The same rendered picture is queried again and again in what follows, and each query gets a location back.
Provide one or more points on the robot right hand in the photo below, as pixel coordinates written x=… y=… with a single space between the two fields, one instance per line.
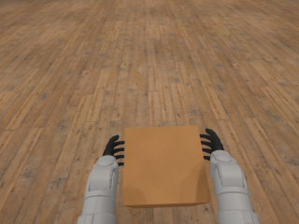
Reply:
x=215 y=143

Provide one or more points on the robot left forearm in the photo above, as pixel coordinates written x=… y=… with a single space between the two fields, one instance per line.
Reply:
x=100 y=193

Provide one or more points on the robot left hand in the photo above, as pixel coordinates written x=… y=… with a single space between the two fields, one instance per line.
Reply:
x=110 y=150

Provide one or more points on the robot right forearm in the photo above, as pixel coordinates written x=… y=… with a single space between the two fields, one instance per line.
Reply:
x=231 y=190

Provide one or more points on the carton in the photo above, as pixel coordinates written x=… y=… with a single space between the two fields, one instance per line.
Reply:
x=164 y=167

